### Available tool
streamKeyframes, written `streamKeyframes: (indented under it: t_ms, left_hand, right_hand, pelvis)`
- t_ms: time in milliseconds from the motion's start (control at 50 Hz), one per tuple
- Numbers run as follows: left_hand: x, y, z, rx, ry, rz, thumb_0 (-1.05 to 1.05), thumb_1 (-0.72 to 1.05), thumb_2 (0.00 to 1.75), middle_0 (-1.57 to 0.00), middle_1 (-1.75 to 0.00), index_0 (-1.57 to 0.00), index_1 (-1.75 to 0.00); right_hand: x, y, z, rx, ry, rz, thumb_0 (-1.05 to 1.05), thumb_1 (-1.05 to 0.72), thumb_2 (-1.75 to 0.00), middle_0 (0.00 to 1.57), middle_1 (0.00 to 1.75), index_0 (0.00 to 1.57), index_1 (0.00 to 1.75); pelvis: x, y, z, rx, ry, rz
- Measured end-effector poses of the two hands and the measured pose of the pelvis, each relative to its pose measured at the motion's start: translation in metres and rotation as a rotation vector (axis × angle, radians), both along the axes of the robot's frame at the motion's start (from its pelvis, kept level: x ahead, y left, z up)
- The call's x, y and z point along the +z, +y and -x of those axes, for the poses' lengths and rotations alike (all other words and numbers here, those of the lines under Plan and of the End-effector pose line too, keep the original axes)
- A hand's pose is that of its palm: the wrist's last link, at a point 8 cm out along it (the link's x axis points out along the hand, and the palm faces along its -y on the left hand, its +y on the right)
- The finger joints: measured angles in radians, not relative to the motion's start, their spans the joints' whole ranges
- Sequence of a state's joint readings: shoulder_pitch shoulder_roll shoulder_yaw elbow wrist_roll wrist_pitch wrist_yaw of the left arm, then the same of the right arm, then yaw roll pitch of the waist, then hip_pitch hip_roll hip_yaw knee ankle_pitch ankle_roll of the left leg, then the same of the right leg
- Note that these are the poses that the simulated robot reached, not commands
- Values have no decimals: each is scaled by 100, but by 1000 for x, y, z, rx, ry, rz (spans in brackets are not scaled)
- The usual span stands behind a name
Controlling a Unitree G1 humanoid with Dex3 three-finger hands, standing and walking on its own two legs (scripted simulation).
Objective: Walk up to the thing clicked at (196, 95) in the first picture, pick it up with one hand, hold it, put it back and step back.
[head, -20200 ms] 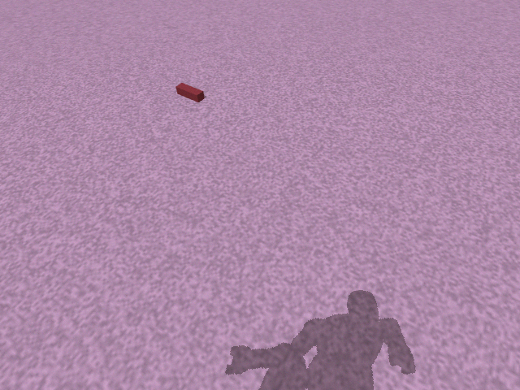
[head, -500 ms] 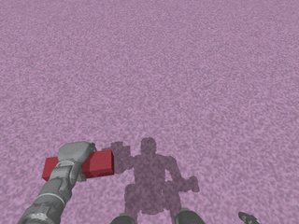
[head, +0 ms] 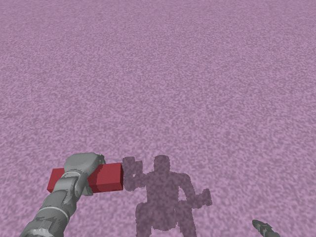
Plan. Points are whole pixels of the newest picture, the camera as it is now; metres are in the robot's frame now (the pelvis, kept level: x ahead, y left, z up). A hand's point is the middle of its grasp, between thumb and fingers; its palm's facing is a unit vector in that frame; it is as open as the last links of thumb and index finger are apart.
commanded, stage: hold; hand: left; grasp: from above
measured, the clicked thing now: (88, 179) +0.31 +0.23 -0.10
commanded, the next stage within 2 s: crouch in 1.52 s
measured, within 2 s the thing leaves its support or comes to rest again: neither
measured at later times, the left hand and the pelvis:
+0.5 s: hand (86, 178) +0.29 +0.22 -0.05, palm faces -0.48 -0.03 -0.88, open 9.4 cm; pelvis +0.00 +0.00 +0.01, yaw +0 degrees
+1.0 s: hand (85, 178) +0.28 +0.21 -0.03, palm faces -0.48 -0.03 -0.88, open 9.4 cm; pelvis -0.01 -0.01 +0.01, yaw -1 degrees
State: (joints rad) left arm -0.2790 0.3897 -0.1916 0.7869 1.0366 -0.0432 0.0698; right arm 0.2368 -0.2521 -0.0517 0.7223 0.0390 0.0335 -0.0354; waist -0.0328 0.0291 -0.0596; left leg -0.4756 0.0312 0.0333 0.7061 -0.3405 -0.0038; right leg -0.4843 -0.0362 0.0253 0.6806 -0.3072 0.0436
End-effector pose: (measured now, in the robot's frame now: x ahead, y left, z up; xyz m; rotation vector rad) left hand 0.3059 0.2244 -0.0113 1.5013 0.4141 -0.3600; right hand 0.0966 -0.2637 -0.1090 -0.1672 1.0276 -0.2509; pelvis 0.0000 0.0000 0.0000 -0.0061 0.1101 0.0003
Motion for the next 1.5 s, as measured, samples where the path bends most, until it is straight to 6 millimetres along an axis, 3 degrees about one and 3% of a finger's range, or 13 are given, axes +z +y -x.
streamKeyframes:
  t_ms: [940, 1500]
  left_hand:
    - [38, -10, 14, -31, -4, 12, -1, 4, 51, -78, -51, -78, -49]
    - [37, -10, 8, -33, -1, 11, -1, 2, 53, -79, -51, -79, -48]
  right_hand:
    - [18, 2, -22, 24, -80, -23, 1, -91, -90, 20, 30, 20, 29]
    - [18, 4, -33, 28, -52, -21, 1, -91, -90, 20, 30, 20, 29]
  pelvis:
    - [14, -5, 6, -9, -79, -10]
    - [18, -6, -2, -6, -78, -10]
